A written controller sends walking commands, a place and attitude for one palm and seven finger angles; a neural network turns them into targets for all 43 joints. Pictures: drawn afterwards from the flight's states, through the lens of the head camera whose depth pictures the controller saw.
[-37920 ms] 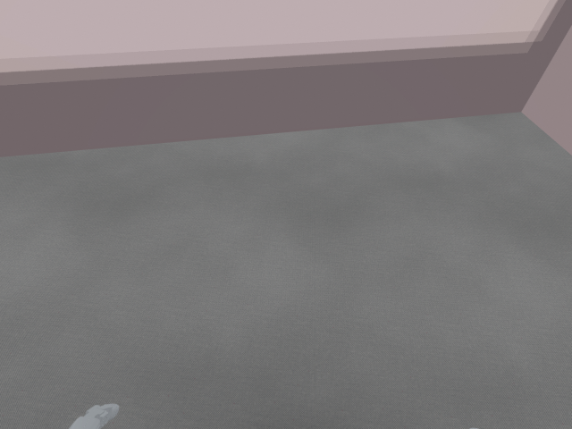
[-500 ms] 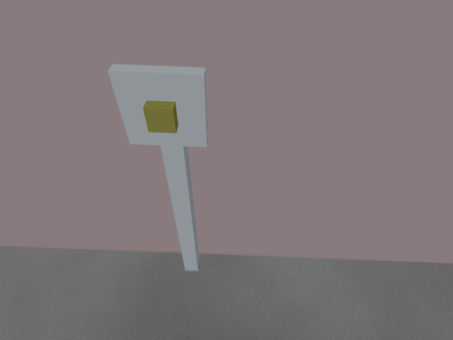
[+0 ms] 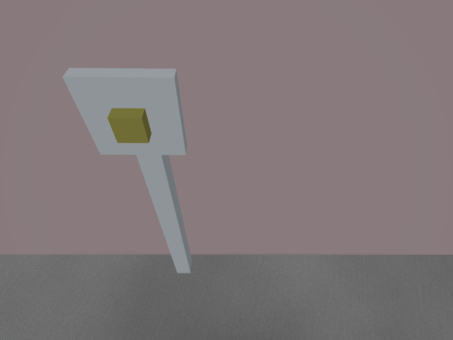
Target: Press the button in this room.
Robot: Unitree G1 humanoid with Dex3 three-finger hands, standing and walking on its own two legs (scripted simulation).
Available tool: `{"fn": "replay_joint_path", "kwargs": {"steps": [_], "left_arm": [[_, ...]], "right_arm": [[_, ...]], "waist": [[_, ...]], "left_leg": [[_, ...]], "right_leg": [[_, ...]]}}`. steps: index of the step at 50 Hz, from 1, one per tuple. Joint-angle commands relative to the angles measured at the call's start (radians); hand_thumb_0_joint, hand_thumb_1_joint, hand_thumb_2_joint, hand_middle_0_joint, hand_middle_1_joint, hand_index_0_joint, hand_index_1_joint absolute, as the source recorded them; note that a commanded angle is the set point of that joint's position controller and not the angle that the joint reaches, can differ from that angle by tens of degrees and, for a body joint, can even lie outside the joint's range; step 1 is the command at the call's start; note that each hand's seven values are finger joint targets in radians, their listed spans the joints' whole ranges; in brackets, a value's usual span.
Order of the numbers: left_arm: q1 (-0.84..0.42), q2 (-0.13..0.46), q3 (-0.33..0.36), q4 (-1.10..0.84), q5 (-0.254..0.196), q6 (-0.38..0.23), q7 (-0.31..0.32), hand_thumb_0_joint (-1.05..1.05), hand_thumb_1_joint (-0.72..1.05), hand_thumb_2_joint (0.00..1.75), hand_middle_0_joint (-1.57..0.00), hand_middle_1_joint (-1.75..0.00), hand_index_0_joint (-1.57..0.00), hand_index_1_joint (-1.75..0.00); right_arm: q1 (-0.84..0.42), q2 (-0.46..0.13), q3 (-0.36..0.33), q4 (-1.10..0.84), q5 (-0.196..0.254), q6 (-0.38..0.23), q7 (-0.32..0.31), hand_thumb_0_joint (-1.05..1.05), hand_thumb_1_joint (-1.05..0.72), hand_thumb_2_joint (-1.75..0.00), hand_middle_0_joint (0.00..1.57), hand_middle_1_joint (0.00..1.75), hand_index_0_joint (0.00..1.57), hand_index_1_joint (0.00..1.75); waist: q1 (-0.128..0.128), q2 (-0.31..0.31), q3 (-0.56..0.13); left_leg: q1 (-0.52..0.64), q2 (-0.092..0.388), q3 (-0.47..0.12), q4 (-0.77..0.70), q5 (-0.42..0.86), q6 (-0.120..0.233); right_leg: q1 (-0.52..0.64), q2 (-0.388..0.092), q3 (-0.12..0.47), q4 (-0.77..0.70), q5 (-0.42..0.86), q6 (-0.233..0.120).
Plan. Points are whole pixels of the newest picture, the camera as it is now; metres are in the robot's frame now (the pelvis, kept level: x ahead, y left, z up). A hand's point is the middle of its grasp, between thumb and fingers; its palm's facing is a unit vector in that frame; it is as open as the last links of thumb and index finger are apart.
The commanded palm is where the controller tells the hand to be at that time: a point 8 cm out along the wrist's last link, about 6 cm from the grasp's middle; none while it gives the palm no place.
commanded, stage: come to a stop and stand still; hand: left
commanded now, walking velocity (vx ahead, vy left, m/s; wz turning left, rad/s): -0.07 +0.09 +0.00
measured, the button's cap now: (131, 124) +0.47 +0.21 +0.13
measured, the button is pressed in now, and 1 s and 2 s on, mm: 0 0 0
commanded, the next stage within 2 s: look again from close up in 0.58 s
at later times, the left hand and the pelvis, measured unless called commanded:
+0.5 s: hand out of the picture -0.05 +0.19 -0.17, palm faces +0.06 -0.98 -0.20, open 7.3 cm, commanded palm none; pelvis -0.04 +0.02 +0.01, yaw +1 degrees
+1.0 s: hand out of the picture +0.01 +0.19 -0.17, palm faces +0.07 -0.98 -0.20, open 7.4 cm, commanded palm none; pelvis -0.02 +0.01 +0.00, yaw +2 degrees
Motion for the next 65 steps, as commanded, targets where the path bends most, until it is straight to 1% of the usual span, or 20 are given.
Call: {"fn": "replay_joint_path", "kwargs": {"steps": [1, 3, 5, 7, 8, 10, 14, 17, 23, 33, 34, 35, 36, 37, 38, 41, 45, 48, 52, 65], "left_arm": [[0.097, 0.109, 0.016, -0.025, -0.01, -0.002, 0.008, 0.0, 0.9, 0.9, -0.2, -0.3, -0.2, -0.3], [0.062, 0.122, 0.02, -0.04, -0.01, 0.0, 0.008, 0.0, 0.9, 0.9, -0.2, -0.3, -0.2, -0.3], [0.024, 0.123, 0.023, -0.055, -0.01, 0.006, 0.009, 0.0, 0.9, 0.9, -0.2, -0.3, -0.2, -0.3], [-0.004, 0.117, 0.023, -0.069, -0.01, 0.011, 0.005, 0.0, 0.9, 0.9, -0.2, -0.3, -0.2, -0.3], [-0.009, 0.105, 0.02, -0.07, -0.009, 0.013, 0.002, 0.0, 0.9, 0.9, -0.2, -0.3, -0.2, -0.3], [0.008, 0.076, 0.015, -0.068, -0.007, 0.015, 0.001, 0.0, 0.9, 0.9, -0.2, -0.3, -0.2, -0.3], [0.051, 0.068, 0.007, -0.044, -0.002, 0.01, -0.004, 0.0, 0.9, 0.9, -0.2, -0.3, -0.2, -0.3], [0.065, 0.071, 0.004, -0.03, 0.0, 0.005, -0.007, 0.0, 0.9, 0.9, -0.2, -0.3, -0.2, -0.3], [0.104, 0.067, 0.0, -0.006, 0.002, -0.003, -0.008, 0.0, 0.9, 0.9, -0.2, -0.3, -0.2, -0.3], [0.172, 0.049, -0.01, 0.042, -0.003, -0.018, -0.007, 0.0, 0.9, 0.9, -0.2, -0.3, -0.2, -0.3], [0.06, 0.245, -0.018, -0.043, 0.015, -0.018, -0.015, 0.0, 0.9, 0.9, -0.2, -0.3, -0.2, -0.3], [0.116, 0.15, -0.002, -0.057, 0.002, -0.01, -0.007, 0.0, 0.9, 0.9, -0.2, -0.3, -0.2, -0.3], [0.134, 0.104, -0.002, -0.043, 0.012, -0.007, -0.003, 0.0, 0.9, 0.9, -0.2, -0.3, -0.2, -0.3], [0.15, 0.09, -0.011, -0.051, 0.007, 0.0, -0.004, 0.0, 0.9, 0.9, -0.2, -0.3, -0.2, -0.3], [0.158, 0.084, -0.008, -0.057, 0.005, 0.004, -0.005, 0.0, 0.9, 0.9, -0.2, -0.3, -0.2, -0.3], [0.137, 0.098, -0.001, -0.071, 0.002, -0.002, -0.004, 0.0, 0.9, 0.9, -0.2, -0.3, -0.2, -0.3], [0.106, 0.123, 0.001, -0.074, -0.004, -0.018, -0.004, 0.0, 0.9, 0.9, -0.2, -0.3, -0.2, -0.3], [0.1, 0.14, 0.003, -0.066, -0.008, -0.028, -0.005, 0.0, 0.9, 0.9, -0.2, -0.3, -0.2, -0.3], [0.069, 0.161, 0.004, -0.066, -0.011, -0.031, -0.005, 0.0, 0.9, 0.9, -0.2, -0.3, -0.2, -0.3], [-0.022, 0.211, 0.0, -0.047, -0.011, -0.028, -0.013, 0.0, 0.9, 0.9, -0.2, -0.3, -0.2, -0.3]], "right_arm": [[0.093, -0.061, -0.025, -0.04, -0.001, 0.003, 0.003, 0.0, -0.9, -0.9, 0.2, 0.3, 0.2, 0.3], [0.087, -0.065, -0.028, -0.045, -0.002, 0.01, 0.007, 0.0, -0.9, -0.9, 0.2, 0.3, 0.2, 0.3], [0.084, -0.074, -0.028, -0.045, -0.003, 0.012, 0.01, 0.0, -0.9, -0.9, 0.2, 0.3, 0.2, 0.3], [0.08, -0.091, -0.029, -0.05, -0.007, 0.01, 0.013, 0.0, -0.9, -0.9, 0.2, 0.3, 0.2, 0.3], [0.068, -0.102, -0.028, -0.054, -0.01, 0.006, 0.015, 0.0, -0.9, -0.9, 0.2, 0.3, 0.2, 0.3], [0.036, -0.124, -0.026, -0.067, -0.013, -0.002, 0.018, 0.0, -0.9, -0.9, 0.2, 0.3, 0.2, 0.3], [0.005, -0.147, -0.027, -0.088, -0.013, -0.009, 0.021, 0.0, -0.9, -0.9, 0.2, 0.3, 0.2, 0.3], [0.012, -0.15, -0.028, -0.091, -0.014, -0.007, 0.023, 0.0, -0.9, -0.9, 0.2, 0.3, 0.2, 0.3], [0.051, -0.148, -0.023, -0.077, -0.014, -0.004, 0.025, 0.0, -0.9, -0.9, 0.2, 0.3, 0.2, 0.3], [0.086, -0.128, -0.009, -0.048, -0.009, -0.016, 0.02, 0.0, -0.9, -0.9, 0.2, 0.3, 0.2, 0.3], [0.008, -0.297, -0.032, -0.166, -0.02, -0.009, 0.027, 0.0, -0.9, -0.9, 0.2, 0.3, 0.2, 0.3], [0.001, -0.245, -0.037, -0.181, -0.03, -0.03, 0.02, 0.0, -0.9, -0.9, 0.2, 0.3, 0.2, 0.3], [0.02, -0.209, -0.041, -0.168, -0.031, -0.029, 0.013, 0.0, -0.9, -0.9, 0.2, 0.3, 0.2, 0.3], [0.043, -0.182, -0.034, -0.165, -0.029, -0.019, 0.012, 0.0, -0.9, -0.9, 0.2, 0.3, 0.2, 0.3], [0.053, -0.166, -0.033, -0.164, -0.026, -0.012, 0.011, 0.0, -0.9, -0.9, 0.2, 0.3, 0.2, 0.3], [0.069, -0.16, -0.03, -0.163, -0.023, -0.011, 0.014, 0.0, -0.9, -0.9, 0.2, 0.3, 0.2, 0.3], [0.063, -0.183, -0.025, -0.153, -0.016, -0.028, 0.015, 0.0, -0.9, -0.9, 0.2, 0.3, 0.2, 0.3], [0.043, -0.211, -0.025, -0.149, -0.012, -0.044, 0.013, 0.0, -0.9, -0.9, 0.2, 0.3, 0.2, 0.3], [0.017, -0.235, -0.024, -0.141, -0.012, -0.05, 0.012, 0.0, -0.9, -0.9, 0.2, 0.3, 0.2, 0.3], [-0.073, -0.278, -0.019, -0.106, -0.013, -0.036, 0.025, 0.0, -0.9, -0.9, 0.2, 0.3, 0.2, 0.3]], "waist": [[0.008, -0.15, -0.064], [0.008, -0.141, -0.065], [0.004, -0.115, -0.049], [0.001, -0.044, -0.022], [0.009, 0.005, -0.002], [0.027, 0.083, 0.029], [0.043, 0.079, 0.021], [0.034, 0.034, 0.036], [0.018, -0.018, 0.052], [0.016, 0.002, 0.036], [-0.036, -0.04, 0.17], [0.02, -0.074, -0.039], [0.002, -0.055, -0.08], [0.003, -0.003, -0.094], [0.002, 0.014, -0.077], [-0.001, -0.009, -0.015], [0.005, 0.03, 0.036], [0.017, 0.023, 0.005], [0.018, 0.012, -0.043], [0.016, -0.012, 0.009]], "left_leg": [[-0.035, 0.015, -0.041, 0.02, 0.112, -0.014], [-0.031, 0.012, -0.046, 0.018, 0.064, -0.017], [0.001, 0.02, -0.055, -0.033, 0.119, -0.013], [0.02, 0.047, -0.083, -0.094, 0.166, -0.001], [-0.009, 0.067, -0.111, -0.14, 0.149, 0.011], [-0.095, 0.103, -0.164, -0.237, 0.082, 0.032], [-0.145, 0.107, -0.181, -0.306, -0.059, 0.037], [-0.139, 0.091, -0.171, -0.311, -0.122, 0.033], [-0.1, 0.069, -0.155, -0.292, -0.127, 0.033], [-0.074, 0.068, -0.144, -0.291, -0.073, 0.03], [-0.121, 0.019, -0.132, -0.25, -0.027, 0.008], [-0.12, 0.082, -0.178, -0.21, -0.139, 0.039], [-0.132, 0.074, -0.168, -0.191, -0.127, 0.044], [-0.131, 0.061, -0.162, -0.172, -0.134, 0.043], [-0.149, 0.054, -0.159, -0.164, -0.145, 0.041], [-0.181, 0.04, -0.159, -0.143, -0.117, 0.039], [-0.16, 0.059, -0.177, -0.184, -0.022, 0.039], [-0.121, 0.073, -0.172, -0.19, 0.122, 0.042], [-0.047, 0.073, -0.144, -0.171, 0.278, 0.034], [-0.027, 0.069, -0.146, -0.256, 0.114, 0.022]], "right_leg": [[0.095, -0.205, 0.169, -0.123, 0.69, -0.091], [0.08, -0.216, 0.178, -0.147, 0.603, -0.105], [0.031, -0.197, 0.169, -0.16, 0.44, -0.092], [-0.028, -0.146, 0.139, -0.164, 0.226, -0.061], [-0.033, -0.11, 0.12, -0.159, 0.139, -0.041], [0.018, -0.057, 0.079, -0.14, 0.06, -0.01], [0.081, -0.05, 0.068, -0.138, 0.076, -0.003], [0.053, -0.055, 0.085, -0.179, 0.034, -0.002], [-0.018, -0.067, 0.115, -0.248, -0.063, -0.001], [-0.007, -0.069, 0.12, -0.256, -0.011, -0.004], [-0.074, -0.043, 0.059, -0.155, -0.018, -0.024], [-0.016, -0.061, 0.083, -0.132, -0.115, -0.014], [0.0, -0.058, 0.088, -0.132, -0.1, -0.015], [0.0, -0.06, 0.088, -0.141, -0.12, -0.012], [-0.017, -0.062, 0.096, -0.152, -0.14, -0.013], [-0.052, -0.079, 0.129, -0.184, -0.162, -0.021], [-0.038, -0.071, 0.112, -0.171, -0.029, -0.026], [0.039, -0.072, 0.09, -0.143, 0.15, -0.027], [0.088, -0.081, 0.083, -0.131, 0.271, -0.024], [0.085, -0.091, 0.108, -0.232, 0.139, -0.016]]}}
